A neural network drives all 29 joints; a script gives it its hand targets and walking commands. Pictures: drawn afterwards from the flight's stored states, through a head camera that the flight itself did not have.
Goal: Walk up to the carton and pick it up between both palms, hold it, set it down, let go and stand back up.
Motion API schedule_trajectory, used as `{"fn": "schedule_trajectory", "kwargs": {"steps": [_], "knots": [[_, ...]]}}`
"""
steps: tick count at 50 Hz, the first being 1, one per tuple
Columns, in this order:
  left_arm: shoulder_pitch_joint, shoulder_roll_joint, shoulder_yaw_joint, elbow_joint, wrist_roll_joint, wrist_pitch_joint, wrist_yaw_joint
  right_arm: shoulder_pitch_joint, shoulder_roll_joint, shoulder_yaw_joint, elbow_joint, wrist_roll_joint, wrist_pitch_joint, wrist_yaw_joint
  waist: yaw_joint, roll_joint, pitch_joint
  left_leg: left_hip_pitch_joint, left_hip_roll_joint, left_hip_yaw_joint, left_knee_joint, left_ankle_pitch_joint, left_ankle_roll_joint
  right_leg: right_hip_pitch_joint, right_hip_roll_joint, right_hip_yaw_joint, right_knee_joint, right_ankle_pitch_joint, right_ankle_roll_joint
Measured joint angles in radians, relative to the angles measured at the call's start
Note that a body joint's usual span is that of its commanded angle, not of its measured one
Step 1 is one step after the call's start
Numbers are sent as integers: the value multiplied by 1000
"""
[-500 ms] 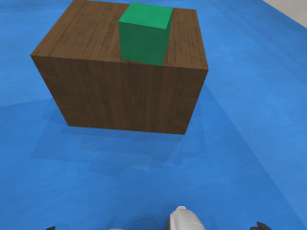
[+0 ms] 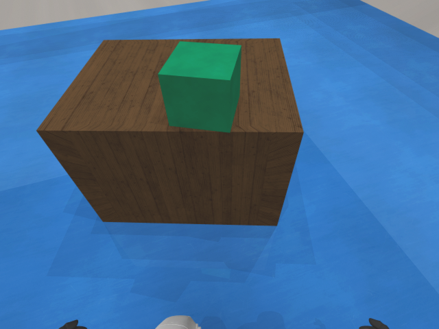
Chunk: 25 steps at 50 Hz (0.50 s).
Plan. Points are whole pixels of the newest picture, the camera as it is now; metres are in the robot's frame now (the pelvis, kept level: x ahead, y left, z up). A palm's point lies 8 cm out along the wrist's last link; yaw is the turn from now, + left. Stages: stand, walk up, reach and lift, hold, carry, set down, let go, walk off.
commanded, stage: walk up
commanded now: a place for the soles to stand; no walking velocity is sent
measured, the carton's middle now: (204, 86) +0.82 +0.08 -0.02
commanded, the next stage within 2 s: none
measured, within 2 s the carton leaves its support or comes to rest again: neither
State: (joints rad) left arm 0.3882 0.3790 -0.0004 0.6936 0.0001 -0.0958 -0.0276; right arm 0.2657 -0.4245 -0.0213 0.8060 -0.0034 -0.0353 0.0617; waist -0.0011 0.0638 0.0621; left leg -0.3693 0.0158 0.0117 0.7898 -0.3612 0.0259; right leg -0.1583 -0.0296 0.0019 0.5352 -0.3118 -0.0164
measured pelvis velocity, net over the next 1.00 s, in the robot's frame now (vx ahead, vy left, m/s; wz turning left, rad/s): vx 0.22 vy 0.00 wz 0.00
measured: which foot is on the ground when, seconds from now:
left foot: up 0.00-0.04, down 0.06-0.66, up 0.68-1.00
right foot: down 0.00-0.08, up 0.10-0.62, down 0.64-1.00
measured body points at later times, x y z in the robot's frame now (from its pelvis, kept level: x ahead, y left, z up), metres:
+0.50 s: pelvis +0.11 +0.03 +0.00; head +0.13 +0.06 +0.45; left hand +0.18 +0.32 -0.12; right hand +0.19 -0.29 -0.08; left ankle +0.10 +0.12 -0.73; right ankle +0.21 -0.10 -0.68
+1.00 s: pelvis +0.22 +0.00 +0.00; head +0.22 -0.03 +0.45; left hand +0.30 +0.31 -0.07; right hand +0.30 -0.30 -0.13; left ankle +0.25 +0.13 -0.69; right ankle +0.24 -0.11 -0.73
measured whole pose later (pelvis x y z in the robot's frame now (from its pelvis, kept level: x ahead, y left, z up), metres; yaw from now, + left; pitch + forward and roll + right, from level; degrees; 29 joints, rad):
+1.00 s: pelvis +0.22 +0.00 +0.00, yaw +0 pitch -6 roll +1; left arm 0.36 0.38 0.00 0.69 0.00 -0.09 -0.02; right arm 0.29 -0.42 -0.02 0.80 0.00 -0.01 0.05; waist 0.00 0.07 0.09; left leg -0.36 0.02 0.02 0.91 -0.35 0.03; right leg -0.16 -0.01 0.00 0.52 -0.27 -0.04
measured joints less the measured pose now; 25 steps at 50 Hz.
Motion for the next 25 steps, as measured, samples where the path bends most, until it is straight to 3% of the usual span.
{"fn": "schedule_trajectory", "kwargs": {"steps": [3,5,9,19,25], "knots": [[-1,2,0,0,0,5,0,1,-1,-1,-1,0,-21,0,-1,-9,-2,9,0,-1,-153,34,0,-9,-1,-1,30,-38,1],[-8,2,0,2,0,20,1,3,3,-2,1,0,-39,-4,-1,-25,14,14,-6,10,-158,165,4,-54,-11,-1,170,-72,1],[-10,4,0,0,0,40,5,22,17,-2,0,0,-42,-8,-1,-57,3,46,-10,12,-188,116,23,-211,29,0,449,-83,2],[-12,4,0,0,0,67,5,26,18,-1,1,0,-38,-30,0,-101,2,131,-21,13,-258,94,31,-389,31,2,457,15,2],[-24,5,0,-1,0,74,-5,25,18,-1,0,0,-27,-30,0,-100,1,161,-32,14,-262,63,30,-392,31,3,339,39,2]]}}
